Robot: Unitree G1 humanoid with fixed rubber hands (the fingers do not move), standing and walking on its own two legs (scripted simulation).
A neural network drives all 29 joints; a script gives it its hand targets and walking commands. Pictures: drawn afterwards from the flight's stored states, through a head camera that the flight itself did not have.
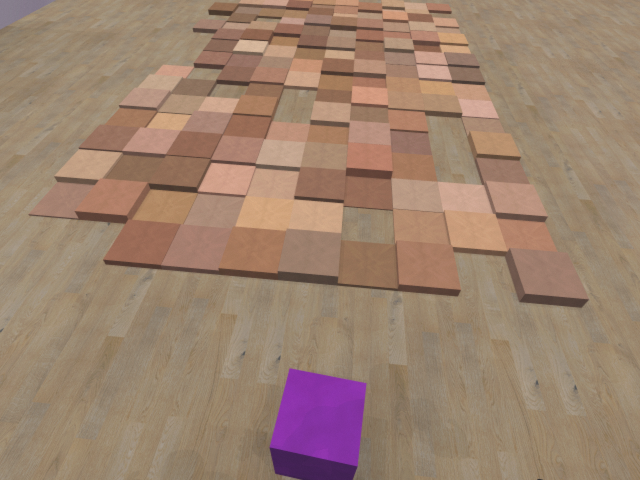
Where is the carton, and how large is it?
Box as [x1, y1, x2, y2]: [270, 368, 365, 479]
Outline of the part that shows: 290,368 270,443 270,451 275,473 301,479 352,479 357,466 365,383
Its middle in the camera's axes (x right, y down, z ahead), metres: +0.00 +0.52 +1.06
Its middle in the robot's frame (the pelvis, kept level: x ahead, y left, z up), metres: +0.41 -0.02 -0.66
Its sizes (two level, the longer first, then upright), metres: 0.210 0.200 0.250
